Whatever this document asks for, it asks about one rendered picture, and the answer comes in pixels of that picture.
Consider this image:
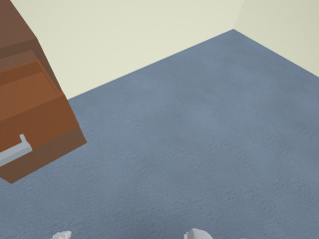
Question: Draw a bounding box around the robot right thigh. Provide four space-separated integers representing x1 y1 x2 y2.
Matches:
183 229 212 239

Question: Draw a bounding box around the cabinet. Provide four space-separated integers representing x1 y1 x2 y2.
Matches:
0 0 87 184

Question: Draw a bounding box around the drawer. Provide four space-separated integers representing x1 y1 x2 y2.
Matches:
0 60 80 152

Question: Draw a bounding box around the handle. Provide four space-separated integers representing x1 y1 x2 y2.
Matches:
0 133 33 167

